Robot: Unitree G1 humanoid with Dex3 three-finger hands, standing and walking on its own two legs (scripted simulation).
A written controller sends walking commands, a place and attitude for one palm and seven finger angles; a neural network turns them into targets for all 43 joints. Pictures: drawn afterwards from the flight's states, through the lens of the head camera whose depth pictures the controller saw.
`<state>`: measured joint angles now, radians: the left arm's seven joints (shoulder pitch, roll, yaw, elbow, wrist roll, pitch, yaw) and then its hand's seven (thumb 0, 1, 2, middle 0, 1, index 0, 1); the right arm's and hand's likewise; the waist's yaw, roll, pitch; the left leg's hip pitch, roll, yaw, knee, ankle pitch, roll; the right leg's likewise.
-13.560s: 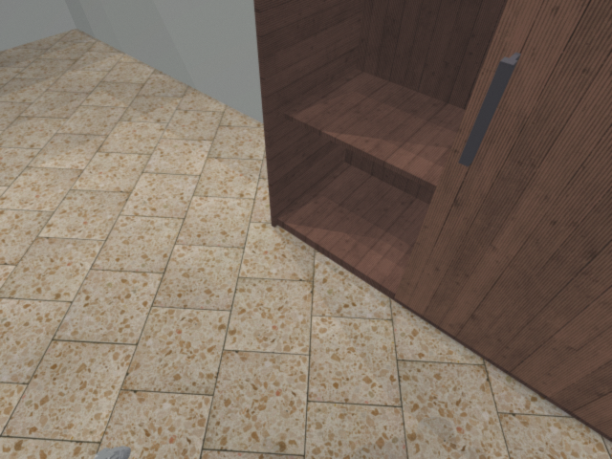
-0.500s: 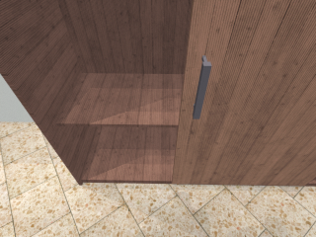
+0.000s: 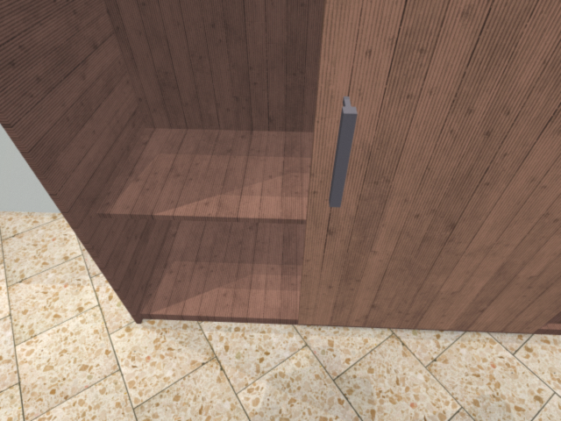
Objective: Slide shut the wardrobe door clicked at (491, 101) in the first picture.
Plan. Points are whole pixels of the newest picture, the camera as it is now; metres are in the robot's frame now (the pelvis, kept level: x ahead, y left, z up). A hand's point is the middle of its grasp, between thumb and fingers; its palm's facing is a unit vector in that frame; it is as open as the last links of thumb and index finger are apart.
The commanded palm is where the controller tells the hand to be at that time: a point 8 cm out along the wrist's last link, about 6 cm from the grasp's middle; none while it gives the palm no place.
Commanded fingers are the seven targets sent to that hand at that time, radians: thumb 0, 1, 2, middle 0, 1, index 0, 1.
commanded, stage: look again from close up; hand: right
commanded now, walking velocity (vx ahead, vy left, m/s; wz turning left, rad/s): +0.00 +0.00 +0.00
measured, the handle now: (340, 155) +0.57 -0.08 +0.08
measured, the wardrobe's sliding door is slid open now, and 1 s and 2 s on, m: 0.60 0.60 0.60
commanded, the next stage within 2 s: shuffle to correct the standing spot in 1.36 s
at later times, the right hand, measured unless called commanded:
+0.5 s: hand out of the picture -0.06 -0.15 -0.18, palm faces +0.04 +0.99 -0.16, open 7.4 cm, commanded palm none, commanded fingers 0.00 -0.90 -0.90 0.20 0.30 0.20 0.30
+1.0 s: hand out of the picture -0.03 -0.13 -0.18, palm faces +0.03 +0.99 -0.14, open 7.4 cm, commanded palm none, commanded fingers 0.00 -0.90 -0.90 0.20 0.30 0.20 0.30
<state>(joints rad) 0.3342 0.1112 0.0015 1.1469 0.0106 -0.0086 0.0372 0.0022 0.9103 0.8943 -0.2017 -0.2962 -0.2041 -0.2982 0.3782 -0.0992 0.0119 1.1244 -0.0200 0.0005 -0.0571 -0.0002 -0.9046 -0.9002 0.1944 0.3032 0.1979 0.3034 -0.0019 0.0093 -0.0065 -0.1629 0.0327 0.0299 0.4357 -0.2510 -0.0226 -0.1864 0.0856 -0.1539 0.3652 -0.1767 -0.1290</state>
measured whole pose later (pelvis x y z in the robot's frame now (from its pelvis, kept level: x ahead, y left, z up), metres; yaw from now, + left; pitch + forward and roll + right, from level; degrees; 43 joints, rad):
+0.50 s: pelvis +0.00 -0.01 +0.00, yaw +1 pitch -1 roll +0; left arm 0.32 0.12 0.02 1.15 0.01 0.00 0.04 0.00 0.91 0.89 -0.20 -0.30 -0.20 -0.30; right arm 0.40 -0.09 0.01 1.14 -0.02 0.01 -0.06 0.00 -0.90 -0.90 0.19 0.30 0.20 0.30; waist -0.01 0.00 0.00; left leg -0.18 0.05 0.01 0.44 -0.25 -0.03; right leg -0.19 0.10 -0.17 0.33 -0.16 -0.13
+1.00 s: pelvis +0.00 +0.02 +0.00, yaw +0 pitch -1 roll +0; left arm 0.32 0.11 0.01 1.15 0.01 -0.02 0.04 0.00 0.91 0.89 -0.20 -0.30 -0.20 -0.30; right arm 0.36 -0.09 0.01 1.13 -0.02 -0.01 -0.05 0.00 -0.90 -0.90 0.19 0.30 0.20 0.30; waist 0.00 0.01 0.00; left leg -0.16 0.01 0.03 0.42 -0.25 0.00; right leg -0.19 0.06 -0.15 0.36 -0.18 -0.11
